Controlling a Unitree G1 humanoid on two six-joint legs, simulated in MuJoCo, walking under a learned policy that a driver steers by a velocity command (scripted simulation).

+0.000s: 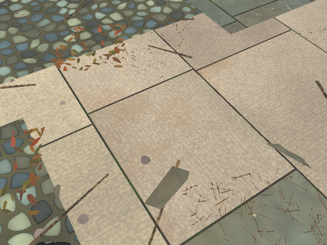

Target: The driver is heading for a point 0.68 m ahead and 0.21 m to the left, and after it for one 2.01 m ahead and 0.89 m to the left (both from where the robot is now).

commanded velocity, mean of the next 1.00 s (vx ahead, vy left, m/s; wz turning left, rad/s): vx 0.50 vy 0.00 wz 0.41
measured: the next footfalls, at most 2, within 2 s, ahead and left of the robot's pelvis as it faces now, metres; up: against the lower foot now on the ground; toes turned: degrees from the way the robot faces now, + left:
right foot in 0.16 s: +0.25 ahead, -0.15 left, +0.00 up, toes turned +2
left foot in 0.68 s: +0.49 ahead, +0.15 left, +0.00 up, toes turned +22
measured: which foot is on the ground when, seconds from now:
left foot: down 0.00-0.18, up 0.20-0.66, down 0.68-1.00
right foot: up 0.00-0.14, down 0.16-0.70, up 0.72-1.00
